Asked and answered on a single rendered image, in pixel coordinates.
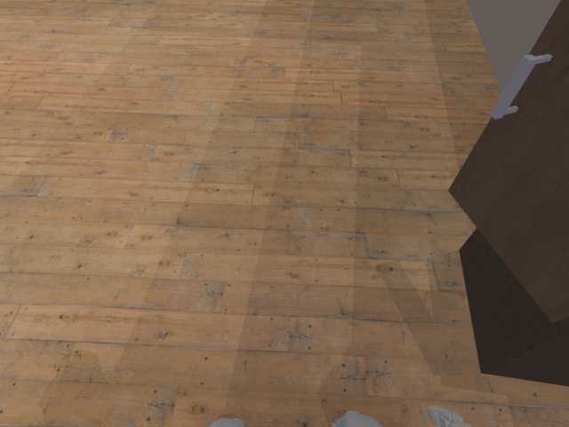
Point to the robot right hand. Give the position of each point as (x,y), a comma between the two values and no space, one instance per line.
(445,418)

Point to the handle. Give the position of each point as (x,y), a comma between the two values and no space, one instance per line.
(524,68)

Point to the cupboard door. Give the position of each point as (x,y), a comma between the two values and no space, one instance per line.
(514,185)

